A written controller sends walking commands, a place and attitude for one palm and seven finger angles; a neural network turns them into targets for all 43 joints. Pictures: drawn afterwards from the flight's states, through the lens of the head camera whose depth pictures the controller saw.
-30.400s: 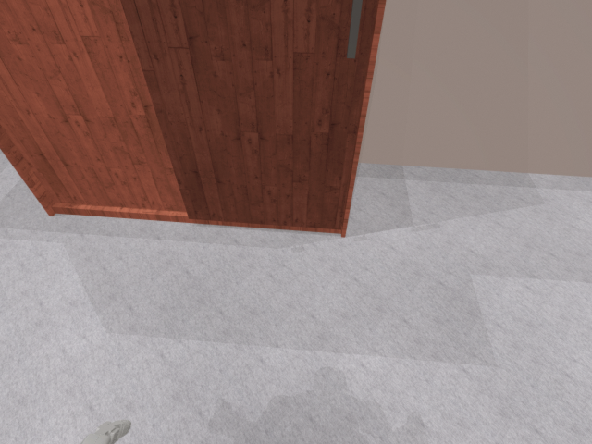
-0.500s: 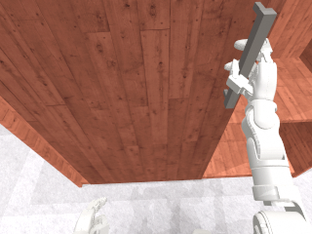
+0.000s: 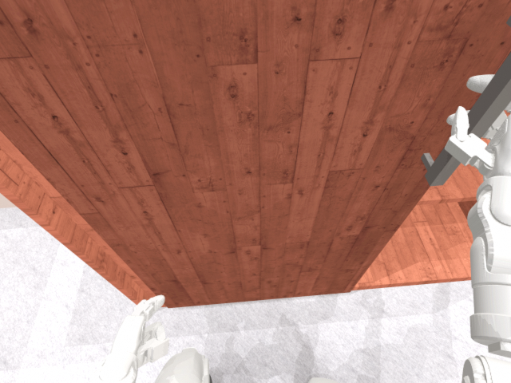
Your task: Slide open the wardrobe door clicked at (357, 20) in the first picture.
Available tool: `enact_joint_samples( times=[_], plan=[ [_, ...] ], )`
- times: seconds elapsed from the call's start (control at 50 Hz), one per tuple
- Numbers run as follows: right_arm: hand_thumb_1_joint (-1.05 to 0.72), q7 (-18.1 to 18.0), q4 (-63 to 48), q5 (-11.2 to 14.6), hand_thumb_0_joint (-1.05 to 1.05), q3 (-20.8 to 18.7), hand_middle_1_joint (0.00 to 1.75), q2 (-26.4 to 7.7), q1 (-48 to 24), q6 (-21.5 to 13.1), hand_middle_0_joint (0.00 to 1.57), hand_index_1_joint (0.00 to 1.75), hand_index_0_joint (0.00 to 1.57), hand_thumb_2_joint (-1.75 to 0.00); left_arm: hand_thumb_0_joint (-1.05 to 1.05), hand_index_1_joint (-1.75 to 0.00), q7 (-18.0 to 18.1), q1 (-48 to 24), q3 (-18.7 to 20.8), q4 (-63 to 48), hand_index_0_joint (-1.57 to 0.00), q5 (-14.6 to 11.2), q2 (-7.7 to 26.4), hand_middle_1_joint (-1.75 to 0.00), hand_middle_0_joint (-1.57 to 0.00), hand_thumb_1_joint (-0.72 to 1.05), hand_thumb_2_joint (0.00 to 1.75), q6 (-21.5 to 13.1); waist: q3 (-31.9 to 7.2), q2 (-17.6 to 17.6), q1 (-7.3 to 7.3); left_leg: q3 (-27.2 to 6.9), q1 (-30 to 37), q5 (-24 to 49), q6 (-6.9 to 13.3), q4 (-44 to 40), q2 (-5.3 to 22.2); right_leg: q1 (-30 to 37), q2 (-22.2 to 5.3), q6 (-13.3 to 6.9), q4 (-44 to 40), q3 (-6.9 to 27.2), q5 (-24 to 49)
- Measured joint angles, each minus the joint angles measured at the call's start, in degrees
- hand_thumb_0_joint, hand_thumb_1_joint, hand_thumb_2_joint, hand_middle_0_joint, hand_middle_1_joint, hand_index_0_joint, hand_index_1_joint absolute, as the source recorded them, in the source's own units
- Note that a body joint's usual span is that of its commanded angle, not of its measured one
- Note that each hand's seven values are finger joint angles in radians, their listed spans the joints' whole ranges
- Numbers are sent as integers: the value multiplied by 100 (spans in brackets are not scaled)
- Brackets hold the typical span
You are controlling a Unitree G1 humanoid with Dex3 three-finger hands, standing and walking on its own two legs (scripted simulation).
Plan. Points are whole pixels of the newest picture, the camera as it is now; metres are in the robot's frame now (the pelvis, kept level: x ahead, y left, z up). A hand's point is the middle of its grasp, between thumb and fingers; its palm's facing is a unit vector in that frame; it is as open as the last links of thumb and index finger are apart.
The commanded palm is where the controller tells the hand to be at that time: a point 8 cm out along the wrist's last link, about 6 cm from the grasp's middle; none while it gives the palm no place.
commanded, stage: stop walking and hold the door there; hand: right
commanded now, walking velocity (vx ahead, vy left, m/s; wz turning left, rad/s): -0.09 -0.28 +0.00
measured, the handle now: (469, 114) +0.42 -0.31 +0.18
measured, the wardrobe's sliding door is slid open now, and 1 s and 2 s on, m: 0.59 0.59 0.59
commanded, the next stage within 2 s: none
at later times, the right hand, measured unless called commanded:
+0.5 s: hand (459, 136) +0.38 -0.29 +0.17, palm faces +0.47 +0.86 -0.19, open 6.3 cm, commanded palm +0.34 -0.33 +0.14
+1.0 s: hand (460, 136) +0.38 -0.29 +0.17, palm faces +0.45 +0.87 -0.21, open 5.9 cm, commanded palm +0.34 -0.32 +0.14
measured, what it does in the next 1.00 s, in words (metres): steps on the spot: left foot, then right foot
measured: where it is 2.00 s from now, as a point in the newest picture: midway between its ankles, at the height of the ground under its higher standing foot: outside the picture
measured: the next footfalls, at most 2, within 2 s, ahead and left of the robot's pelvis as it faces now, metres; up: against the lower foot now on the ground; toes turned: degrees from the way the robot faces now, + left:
left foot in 0.06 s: +0.13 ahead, +0.19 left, +0.00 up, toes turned +3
right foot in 0.34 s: +0.08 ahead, -0.08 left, +0.00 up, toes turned -1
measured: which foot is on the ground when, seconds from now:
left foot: up 0.00-0.04, down 0.06-0.36, up 0.38-0.60, down 0.62-1.00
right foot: down 0.00-0.06, up 0.08-0.32, down 0.34-1.00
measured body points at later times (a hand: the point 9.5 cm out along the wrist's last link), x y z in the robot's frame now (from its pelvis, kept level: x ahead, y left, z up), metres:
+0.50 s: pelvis -0.02 +0.00 +0.00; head -0.02 -0.01 +0.45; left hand +0.09 +0.29 -0.09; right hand +0.35 -0.33 +0.18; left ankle -0.01 +0.15 -0.69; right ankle +0.04 -0.08 -0.74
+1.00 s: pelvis -0.05 +0.00 +0.00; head -0.05 +0.00 +0.45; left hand +0.01 +0.28 -0.11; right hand +0.35 -0.33 +0.19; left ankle -0.05 +0.13 -0.74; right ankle +0.04 -0.07 -0.74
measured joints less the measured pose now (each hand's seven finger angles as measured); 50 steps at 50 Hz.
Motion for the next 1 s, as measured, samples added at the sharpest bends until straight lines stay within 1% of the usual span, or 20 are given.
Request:
enact_joint_samples(
  times=[0.04,0.06,0.12,0.16,0.2,0.26,0.3,0.34,0.36,0.4,0.44,0.5,0.58,0.62,0.66,0.72,0.76,0.82,0.9,1.0],
  plan=[
    [-64,52,196,-24,-10,-203,140,-255,81,43,44,130,24,-84,1,-30,51,114,-75,-10,-21,-30,-1,-30,-20,90,90,-112,-101,78,63,-59,573,622,-13,-1132,49,-76,40,43,400,19,-265],
    [-62,95,304,-55,-11,-296,140,-459,80,79,44,130,24,-84,1,-31,76,177,-124,-2,-21,-40,-34,-30,-21,90,90,-168,-198,292,140,-181,860,1197,22,-1652,173,-209,187,-32,742,27,-464],
    [-60,47,506,-139,-14,-878,140,-442,314,-46,45,131,25,-84,1,-31,211,-116,-64,310,-21,-11,327,-30,-21,90,90,-273,-55,-87,448,-144,802,924,-104,-1226,90,-703,561,-326,2177,588,-1230],
    [-59,78,591,-138,-16,-1079,140,-419,511,-83,45,133,27,-83,1,-30,300,-171,53,448,-21,-8,540,-30,-20,90,90,-313,-70,-158,478,-302,772,850,-179,-1338,134,-934,1048,-352,2615,548,-1340],
    [-58,140,671,-172,-16,-1176,140,-436,564,-153,45,135,30,-83,1,-30,358,-139,143,554,-20,7,658,-30,-20,90,90,-344,-89,-2,497,-450,784,1000,-220,-1562,253,-1074,1433,-359,2677,342,-1389],
    [-56,204,838,-279,-16,-1206,140,-526,542,-343,45,136,35,-83,1,-30,422,6,184,627,-20,16,741,-30,-20,91,90,-321,-214,326,652,-473,828,1211,-246,-1874,432,-1015,1689,-421,1934,89,-1321],
    [-55,211,885,-363,-16,-1161,140,-579,506,-401,45,137,36,-83,1,-30,446,133,209,623,-20,22,788,-30,-20,91,90,-298,-338,492,745,-458,826,1303,-280,-1992,480,-804,1708,-448,1155,31,-1037],
    [-55,166,884,-387,-16,-1060,140,-575,442,-398,45,136,36,-83,1,-30,480,270,249,563,-20,15,880,-30,-20,91,90,-282,-454,519,812,-434,773,1326,-319,-1945,432,-448,1601,-448,205,4,-202],
    [-56,121,885,-394,-15,-998,140,-573,378,-382,45,136,35,-83,1,-30,505,301,287,555,-20,12,884,-30,-20,91,90,-283,-444,585,817,-470,735,1287,-293,-1826,445,-387,1605,-531,50,-60,325],
    [-59,15,948,-379,-13,-920,140,-520,314,-355,45,135,33,-83,1,-30,513,379,339,518,-20,-10,827,-30,-20,91,90,-286,-445,674,728,-550,589,507,-77,-1343,402,-343,1590,-750,112,-235,367],
    [-62,-65,1096,-362,-12,-917,140,-457,357,-369,45,134,30,-82,1,-30,495,502,324,468,-20,-4,738,-29,-20,91,90,-326,-585,567,740,-515,344,-226,35,-374,171,-354,1457,-856,56,-306,272],
    [-65,-118,1332,-351,-11,-867,140,-418,304,-316,45,135,29,-80,1,-30,487,718,213,481,-20,-4,576,-29,-20,91,90,-431,-743,374,834,-274,383,-351,47,242,-41,-431,1316,-868,-137,-227,415],
    [-66,-92,1596,-314,-10,-855,140,-576,166,-283,45,137,29,-78,1,-30,470,913,-22,558,-20,3,366,-30,-20,90,90,-505,-862,376,735,8,1100,-297,51,-1146,-43,-617,1258,-836,-178,-384,528],
    [-66,-59,1752,-313,-11,-919,140,-723,76,-322,45,137,29,-78,1,-30,447,933,-130,592,-20,45,296,-30,-20,90,90,-520,-865,441,711,-30,1424,271,127,-1952,-15,-783,1284,-821,-30,-508,492],
    [-65,-56,1926,-305,-12,-1028,140,-759,33,-384,45,137,29,-77,1,-30,433,881,-149,656,-21,91,329,-30,-20,90,90,-487,-723,250,791,-17,1415,692,115,-2023,-90,-837,1229,-757,67,-442,430],
    [-65,5,2160,-312,-13,-1059,140,-784,-22,-459,45,138,32,-77,1,-31,442,963,-118,747,-21,56,386,-30,-21,90,90,-479,-712,167,802,-68,1353,662,58,-1996,-75,-861,1336,-676,51,-327,285],
    [-64,26,2236,-312,-13,-1033,140,-773,-84,-484,45,138,33,-78,1,-31,463,1028,-103,813,-21,45,444,-30,-21,90,90,-476,-731,161,779,-95,1332,632,31,-1946,-92,-826,1349,-762,-50,-309,623],
    [-64,21,2338,-316,-12,-966,140,-766,-167,-498,45,139,34,-80,2,-31,483,1068,-69,900,-21,28,483,-30,-21,90,90,-462,-798,263,764,-143,1319,601,16,-1884,-79,-795,1364,-902,-45,-349,616],
    [-66,-43,2557,-305,-11,-913,140,-747,-254,-501,45,139,33,-80,2,-30,524,1090,-51,867,-21,26,520,-30,-21,90,90,-512,-925,326,773,-214,1262,112,117,-1817,-108,-713,1390,-903,-322,-374,719],
    [-67,-42,2830,-301,-11,-896,140,-803,-441,-474,45,139,34,-78,1,-30,524,1034,-45,784,-21,46,553,-30,-20,90,90,-588,-879,313,753,-184,1378,647,107,-2156,-138,-657,1383,-851,-503,-331,873]
  ],
)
